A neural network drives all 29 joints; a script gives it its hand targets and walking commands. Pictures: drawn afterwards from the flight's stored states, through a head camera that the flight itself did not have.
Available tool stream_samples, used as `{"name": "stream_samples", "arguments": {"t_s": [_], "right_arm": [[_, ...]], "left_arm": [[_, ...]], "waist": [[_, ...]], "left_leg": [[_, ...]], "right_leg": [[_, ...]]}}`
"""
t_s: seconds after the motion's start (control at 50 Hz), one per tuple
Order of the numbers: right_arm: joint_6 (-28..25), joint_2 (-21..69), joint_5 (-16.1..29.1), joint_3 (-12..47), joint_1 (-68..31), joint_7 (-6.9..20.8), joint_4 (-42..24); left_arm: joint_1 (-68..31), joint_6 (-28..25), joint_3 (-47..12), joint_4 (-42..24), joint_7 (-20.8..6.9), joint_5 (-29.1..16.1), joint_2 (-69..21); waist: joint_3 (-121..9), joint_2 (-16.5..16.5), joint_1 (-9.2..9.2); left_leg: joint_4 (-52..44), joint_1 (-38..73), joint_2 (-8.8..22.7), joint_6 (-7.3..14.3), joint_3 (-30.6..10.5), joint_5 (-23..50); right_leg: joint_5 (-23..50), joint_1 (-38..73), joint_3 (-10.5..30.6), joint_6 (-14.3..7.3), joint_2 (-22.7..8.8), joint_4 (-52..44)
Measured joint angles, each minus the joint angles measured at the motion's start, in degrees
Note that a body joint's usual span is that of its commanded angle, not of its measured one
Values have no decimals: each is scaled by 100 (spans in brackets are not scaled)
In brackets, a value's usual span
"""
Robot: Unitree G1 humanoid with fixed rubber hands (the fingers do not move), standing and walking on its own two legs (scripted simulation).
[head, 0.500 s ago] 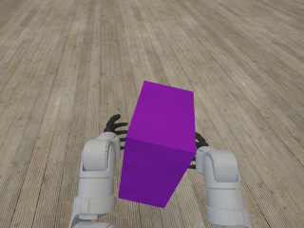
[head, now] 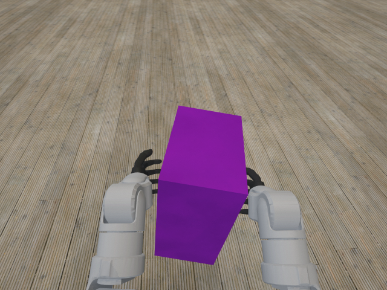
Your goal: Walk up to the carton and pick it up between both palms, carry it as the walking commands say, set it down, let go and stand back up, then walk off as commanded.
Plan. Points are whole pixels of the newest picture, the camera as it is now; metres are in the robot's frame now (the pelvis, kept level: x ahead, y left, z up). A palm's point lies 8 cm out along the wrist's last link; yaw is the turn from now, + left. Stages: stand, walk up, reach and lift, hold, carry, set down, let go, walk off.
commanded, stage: carry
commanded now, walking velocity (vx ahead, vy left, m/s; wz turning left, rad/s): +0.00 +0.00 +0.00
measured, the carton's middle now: (196, 188) +0.34 +0.02 +0.02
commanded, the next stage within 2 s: none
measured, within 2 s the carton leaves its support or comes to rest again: neither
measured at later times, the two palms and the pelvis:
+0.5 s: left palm (156, 161) +0.35 +0.11 +0.10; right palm (263, 183) +0.33 -0.12 +0.07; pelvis +0.05 +0.00 +0.00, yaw +0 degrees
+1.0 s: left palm (149, 163) +0.36 +0.13 +0.08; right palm (253, 181) +0.34 -0.10 +0.06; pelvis +0.06 +0.01 +0.00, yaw +0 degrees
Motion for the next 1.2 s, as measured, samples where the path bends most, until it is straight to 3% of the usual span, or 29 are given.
{"name": "stream_samples", "arguments": {"t_s": [0.08, 0.18, 0.26, 0.5, 1.2], "right_arm": [[33, 18, -44, -63, -55, 9, 156], [45, 12, -36, -57, -38, 3, 128], [55, -12, 12, -14, 34, -10, 2], [-103, -36, 96, -74, 115, -34, -107], [-670, -68, 64, 11, 230, 5, 453]], "left_arm": [[1, -10, 20, 152, -5, 8, 2], [-1, -3, 17, 149, 9, -17, 0], [-6, 41, -23, 68, 10, -10, -2], [-98, -62, -95, 97, -12, 84, -35], [168, -594, -186, 506, -74, 125, 51]], "waist": [[-49, 70, 27], [-3, 126, 38], [-25, 91, -36], [-84, 39, -228], [-115, -31, -111]], "left_leg": [[108, -10, -18, 27, 16, -96], [153, 24, -10, -7, 6, -178], [65, 25, -23, -28, -15, -176], [-93, 187, -46, -39, 19, -333], [-75, 399, -171, 151, 140, -441]], "right_leg": [[-357, -51, 31, -91, -4, 224], [172, 61, 33, -12, 2, 29], [342, 77, 18, 94, -12, -97], [118, 155, 62, 110, -25, -106], [42, 355, 188, 257, -143, -97]]}}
